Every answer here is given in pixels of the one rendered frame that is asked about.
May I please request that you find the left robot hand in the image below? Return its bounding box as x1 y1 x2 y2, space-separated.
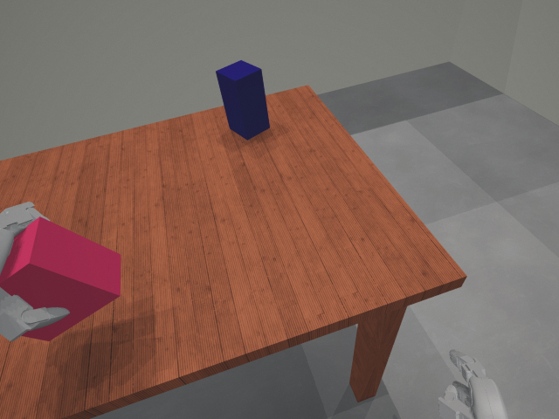
0 202 70 341

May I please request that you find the right robot hand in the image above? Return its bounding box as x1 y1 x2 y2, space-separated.
438 349 509 419

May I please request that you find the sponge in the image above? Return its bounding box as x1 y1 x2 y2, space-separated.
0 216 121 341

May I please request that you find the table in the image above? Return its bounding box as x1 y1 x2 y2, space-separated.
0 85 467 419

